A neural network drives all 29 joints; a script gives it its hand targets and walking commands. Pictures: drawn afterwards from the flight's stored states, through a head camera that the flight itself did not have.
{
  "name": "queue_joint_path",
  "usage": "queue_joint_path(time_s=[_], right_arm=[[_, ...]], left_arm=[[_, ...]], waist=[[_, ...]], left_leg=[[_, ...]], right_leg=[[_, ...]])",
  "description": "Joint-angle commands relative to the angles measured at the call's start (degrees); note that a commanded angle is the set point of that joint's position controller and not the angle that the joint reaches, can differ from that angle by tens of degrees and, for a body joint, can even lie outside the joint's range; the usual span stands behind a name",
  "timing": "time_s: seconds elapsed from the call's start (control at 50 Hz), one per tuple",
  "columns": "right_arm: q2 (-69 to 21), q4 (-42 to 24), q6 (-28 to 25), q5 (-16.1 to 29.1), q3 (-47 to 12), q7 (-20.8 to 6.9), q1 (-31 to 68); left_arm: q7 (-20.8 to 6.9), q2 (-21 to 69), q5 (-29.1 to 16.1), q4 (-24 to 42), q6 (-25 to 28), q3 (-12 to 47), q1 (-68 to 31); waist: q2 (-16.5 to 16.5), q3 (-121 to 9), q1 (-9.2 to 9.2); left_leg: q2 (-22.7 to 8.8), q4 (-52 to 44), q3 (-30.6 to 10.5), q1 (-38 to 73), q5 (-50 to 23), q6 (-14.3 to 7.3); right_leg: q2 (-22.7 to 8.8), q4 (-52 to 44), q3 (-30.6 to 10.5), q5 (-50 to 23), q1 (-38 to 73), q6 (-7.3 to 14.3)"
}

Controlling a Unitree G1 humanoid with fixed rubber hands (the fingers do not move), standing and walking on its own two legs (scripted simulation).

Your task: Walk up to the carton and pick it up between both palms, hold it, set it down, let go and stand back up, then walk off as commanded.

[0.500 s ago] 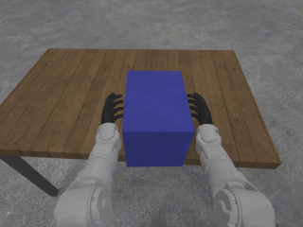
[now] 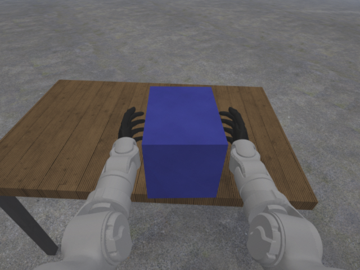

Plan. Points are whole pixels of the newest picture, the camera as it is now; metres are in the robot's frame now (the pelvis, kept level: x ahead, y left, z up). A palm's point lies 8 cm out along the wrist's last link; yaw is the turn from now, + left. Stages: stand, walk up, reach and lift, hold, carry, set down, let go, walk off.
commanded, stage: reach and lift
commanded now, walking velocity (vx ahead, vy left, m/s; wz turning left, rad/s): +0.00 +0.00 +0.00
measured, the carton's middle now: (181, 139) +0.45 +0.07 +0.09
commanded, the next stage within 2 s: hold in 1.86 s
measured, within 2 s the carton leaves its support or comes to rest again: neither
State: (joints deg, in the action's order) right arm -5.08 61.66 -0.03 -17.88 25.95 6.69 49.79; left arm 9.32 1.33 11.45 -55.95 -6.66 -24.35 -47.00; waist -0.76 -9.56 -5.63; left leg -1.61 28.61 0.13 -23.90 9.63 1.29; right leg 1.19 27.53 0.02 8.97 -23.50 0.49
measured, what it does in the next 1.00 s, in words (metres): stands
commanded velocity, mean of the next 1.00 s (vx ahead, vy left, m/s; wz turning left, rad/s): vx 0.00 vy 0.00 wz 0.00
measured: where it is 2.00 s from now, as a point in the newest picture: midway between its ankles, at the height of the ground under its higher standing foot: outside the picture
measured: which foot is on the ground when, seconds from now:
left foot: down 0.00-1.00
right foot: down 0.00-1.00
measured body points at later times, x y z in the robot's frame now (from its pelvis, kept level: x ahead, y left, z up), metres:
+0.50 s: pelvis +0.00 +0.01 +0.00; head -0.04 +0.03 +0.45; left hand +0.40 +0.19 +0.16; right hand +0.41 -0.07 +0.15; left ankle +0.05 +0.13 -0.73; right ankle +0.05 -0.11 -0.73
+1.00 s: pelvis +0.00 +0.01 +0.00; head -0.04 +0.03 +0.45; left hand +0.40 +0.19 +0.17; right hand +0.41 -0.08 +0.16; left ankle +0.05 +0.13 -0.73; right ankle +0.05 -0.11 -0.73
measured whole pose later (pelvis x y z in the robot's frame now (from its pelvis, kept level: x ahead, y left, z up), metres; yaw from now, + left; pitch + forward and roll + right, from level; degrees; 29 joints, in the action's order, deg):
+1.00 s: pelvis +0.00 +0.01 +0.00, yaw +0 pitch -1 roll -1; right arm -5.6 49.9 9.2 -8.0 19.1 8.4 46.0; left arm 8.2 1.1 11.4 -42.1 -21.4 -19.2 -47.0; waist -1.2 -5.1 -2.2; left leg -1.6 28.0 0.1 -16.5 10.4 0.7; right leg 1.2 23.6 0.0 8.0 -14.5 -0.4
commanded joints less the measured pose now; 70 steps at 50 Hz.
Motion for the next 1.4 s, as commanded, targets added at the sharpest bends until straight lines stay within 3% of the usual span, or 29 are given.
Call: queue_joint_path(time_s=[0.0, 0.02, 0.08, 0.12, 0.14, 0.26, 0.28, 0.42, 0.44, 0.46, 0.54, 0.6, 0.64, 0.72, 0.78, 0.8, 0.84, 0.9, 0.92, 0.98, 1.02, 1.08, 1.1, 1.12, 1.16, 1.2, 1.22, 1.3, 1.38], right_arm=[[-38.0, -5.5, 1.0, 9.3, -16.0, -4.0, 41.1], [-38.2, -5.5, 1.4, 9.4, -16.1, -3.7, 40.6], [-37.3, -6.6, 2.5, 11.0, -17.7, -3.5, 40.1], [-37.1, -6.2, 3.2, 11.3, -18.4, -3.5, 39.4], [-37.0, -6.8, 3.7, 11.9, -18.8, -3.2, 38.8], [-36.4, -10.5, 4.5, 14.0, -20.3, -3.3, 41.8], [-35.3, -10.0, 4.7, 13.8, -19.4, -3.1, 41.3], [-36.4, -14.8, 5.5, 16.3, -23.3, -2.5, 42.1], [-35.2, -13.3, 5.9, 16.3, -22.4, -2.4, 40.3], [-35.0, -14.4, 5.9, 16.6, -23.4, -2.6, 41.5], [-35.4, -18.6, 5.7, 18.1, -25.7, -2.3, 42.8], [-33.9, -17.0, 6.6, 17.8, -24.6, -2.0, 41.5], [-33.9, -17.5, 6.7, 18.0, -24.8, -2.1, 42.2], [-33.9, -19.6, 6.9, 19.1, -26.2, -1.9, 42.4], [-33.1, -21.2, 7.0, 19.3, -26.6, -1.7, 42.0], [-32.8, -20.1, 6.9, 18.8, -25.8, -1.9, 43.0], [-32.4, -18.9, 7.3, 18.3, -24.7, -1.8, 41.6], [-32.0, -21.4, 7.2, 19.2, -25.7, -1.7, 42.9], [-31.5, -19.0, 7.4, 17.8, -23.8, -2.0, 43.5], [-32.0, -21.4, 7.2, 19.4, -25.5, -2.2, 44.1], [-32.1, -21.5, 7.1, 19.4, -26.2, -2.3, 44.6], [-31.6, -22.1, 7.4, 19.7, -26.1, -1.9, 43.4], [-32.0, -23.9, 7.4, 20.7, -28.1, -1.6, 43.4], [-32.1, -23.1, 7.8, 20.8, -28.1, -1.5, 42.4], [-31.3, -22.8, 8.1, 21.0, -28.3, -1.8, 42.6], [-31.4, -25.7, 8.2, 22.6, -30.3, -1.3, 41.6], [-30.4, -23.8, 8.8, 22.0, -29.3, -1.1, 41.2], [-28.6, -25.6, 9.1, 22.7, -29.4, -1.1, 41.2], [-27.8, -28.4, 9.9, 23.4, -31.2, -0.9, 40.5]], left_arm=[[-10.3, 34.9, -3.1, 10.0, 2.2, 21.8, -49.2], [-10.4, 35.5, -3.6, 9.6, 1.6, 22.6, -49.1], [-10.5, 35.7, -3.8, 10.1, 0.0, 23.3, -47.7], [-10.9, 35.0, -3.2, 9.2, -1.3, 22.4, -46.0], [-11.0, 35.5, -3.8, 10.2, -1.7, 24.0, -46.0], [-10.8, 39.1, -5.1, 13.1, -4.3, 27.4, -46.9], [-10.7, 39.2, -5.4, 13.9, -4.5, 27.9, -47.6], [-11.5, 39.7, -5.5, 15.2, -7.2, 27.8, -44.1], [-11.4, 40.1, -5.3, 14.5, -7.8, 28.1, -43.3], [-11.5, 39.9, -4.9, 14.6, -8.3, 27.7, -42.5], [-11.3, 41.6, -6.2, 17.4, -9.2, 30.4, -42.0], [-11.6, 41.7, -5.7, 16.5, -10.2, 29.7, -41.9], [-11.8, 41.5, -4.7, 15.9, -11.1, 28.5, -39.8], [-11.7, 42.0, -5.5, 20.0, -11.2, 30.6, -41.9], [-11.9, 42.5, -5.7, 18.9, -12.3, 31.5, -39.2], [-11.6, 43.1, -5.2, 19.9, -12.0, 31.3, -41.6], [-11.9, 42.4, -4.7, 18.8, -12.7, 30.1, -40.9], [-12.1, 42.7, -5.0, 18.8, -13.6, 30.1, -38.7], [-12.1, 42.6, -4.3, 18.1, -13.4, 29.2, -41.1], [-11.7, 43.1, -4.9, 21.2, -13.3, 30.2, -41.5], [-11.4, 42.8, -4.3, 20.9, -13.6, 30.0, -40.5], [-11.6, 43.4, -4.8, 21.3, -14.3, 31.1, -40.0], [-11.8, 42.9, -4.8, 21.6, -14.8, 30.4, -37.4], [-11.8, 43.0, -4.9, 23.9, -14.8, 31.3, -38.6], [-11.6, 43.7, -4.6, 23.7, -15.4, 31.1, -38.1], [-11.6, 43.9, -4.8, 26.0, -16.2, 32.5, -35.9], [-12.1, 43.1, -3.9, 23.7, -17.0, 31.4, -35.1], [-12.3, 44.3, -4.0, 25.7, -19.0, 32.6, -33.3], [-13.0, 43.3, -3.1, 28.4, -21.2, 32.5, -29.8]], waist=[[0.6, -22.5, 10.72], [0.3, -22.8, 11.64], [0.5, -18.9, 11.69], [-0.3, -17.1, 10.74], [1.0, -17.1, 11.67], [2.7, -18.4, 12.6], [3.1, -18.1, 13.98], [1.7, -18.0, 12.68], [2.7, -15.4, 13.51], [2.2, -16.0, 12.62], [2.5, -18.9, 13.1], [2.4, -15.3, 14.04], [1.7, -14.2, 13.07], [3.0, -17.2, 13.84], [2.5, -18.9, 14.27], [3.9, -17.6, 14.21], [3.0, -13.9, 14.47], [2.4, -16.6, 14.01], [2.7, -14.9, 14.17], [3.6, -16.0, 14.12], [3.1, -18.2, 12.98], [3.4, -17.3, 14.3], [2.2, -17.4, 13.26], [2.6, -18.2, 14.13], [3.3, -16.7, 13.5], [3.5, -18.5, 13.79], [2.8, -15.4, 14.01], [4.0, -12.9, 14.8], [2.2, -11.5, 14.67]], left_leg=[[3.8, -10.9, 2.6, 10.6, 1.8, -0.2], [3.9, -10.7, 2.5, 11.2, 1.9, -0.2], [3.7, -11.3, 1.9, 12.4, 2.1, -0.1], [3.5, -11.9, 2.2, 11.9, 3.2, -0.5], [3.7, -11.8, 2.0, 12.4, 3.3, 0.1], [3.2, -11.1, 0.9, 15.4, 1.4, 1.4], [3.1, -11.0, 0.7, 16.0, 1.0, 1.9], [3.6, -11.0, 0.7, 16.3, -0.5, 1.0], [3.4, -11.1, 0.5, 16.6, -0.1, 1.4], [3.5, -11.2, 0.6, 16.7, -0.4, 1.1], [3.5, -10.3, 0.1, 18.5, -3.4, 1.6], [3.1, -11.1, -0.2, 17.9, -0.5, 1.6], [3.4, -11.4, 0.0, 17.5, -0.1, 1.0], [3.5, -10.8, -0.3, 18.7, -2.7, 1.5], [3.3, -10.6, -0.5, 19.4, -3.3, 1.7], [3.2, -10.7, -0.8, 19.1, -2.7, 1.8], [3.3, -11.3, -0.4, 18.4, 0.0, 1.3], [3.2, -11.1, -0.3, 19.5, -2.1, 1.5], [3.2, -11.7, -0.4, 18.1, 0.9, 1.2], [3.4, -11.0, -0.7, 18.7, -1.7, 1.4], [3.4, -10.9, -0.3, 18.9, -2.7, 1.4], [3.5, -10.4, -0.5, 19.1, -3.8, 1.6], [3.5, -10.6, -0.4, 19.8, -4.8, 1.3], [3.6, -10.3, -0.5, 20.3, -5.7, 1.5], [3.5, -10.5, -0.6, 20.4, -5.1, 1.6], [3.6, -9.8, -0.6, 22.3, -9.2, 1.9], [3.6, -10.4, -0.6, 21.4, -6.6, 1.6], [3.4, -10.9, -0.9, 21.8, -6.4, 1.9], [3.4, -11.7, -0.9, 21.5, -5.6, 1.5]], right_leg=[[-1.9, -9.5, 1.6, -6.6, 25.7, -2.7], [-1.8, -9.5, 1.9, -7.0, 25.8, -2.8], [-1.5, -10.2, 2.0, -5.3, 25.1, -2.9], [-1.6, -10.9, 1.6, -3.7, 25.3, -2.9], [-1.5, -11.1, 1.9, -3.7, 24.6, -2.7], [-0.7, -11.6, 2.0, -3.6, 23.0, -2.1], [-0.6, -11.8, 1.9, -3.8, 23.0, -2.0], [-0.7, -11.9, 1.7, -5.9, 26.3, -2.3], [-0.7, -12.2, 1.6, -5.3, 25.2, -2.2], [-0.5, -12.3, 1.8, -4.8, 25.4, -2.1], [0.0, -12.1, 2.1, -7.0, 25.4, -2.1], [0.0, -12.6, 1.9, -4.2, 24.9, -1.9], [-0.1, -12.9, 1.9, -4.0, 25.2, -2.0], [0.2, -12.4, 2.0, -6.4, 26.1, -1.8], [0.5, -12.6, 2.2, -6.9, 26.2, -1.8], [0.6, -12.4, 2.2, -5.2, 24.9, -1.6], [0.4, -13.0, 2.2, -3.0, 24.5, -1.5], [0.7, -13.0, 2.3, -4.8, 25.6, -1.6], [0.7, -13.3, 2.4, -1.0, 23.8, -1.5], [0.8, -12.7, 2.4, -3.8, 24.7, -1.4], [1.0, -12.6, 2.3, -4.8, 25.5, -1.5], [0.8, -12.4, 2.2, -6.5, 26.2, -1.5], [0.9, -12.5, 1.9, -7.7, 27.8, -1.9], [1.1, -12.3, 2.2, -8.7, 27.6, -1.8], [1.2, -12.6, 2.1, -7.0, 26.2, -1.5], [1.4, -12.3, 2.0, -10.9, 28.5, -1.6], [1.3, -13.0, 1.9, -8.3, 27.5, -1.8], [1.6, -13.5, 2.4, -6.1, 26.8, -1.3], [1.9, -14.0, 2.6, -5.3, 27.8, -1.4]])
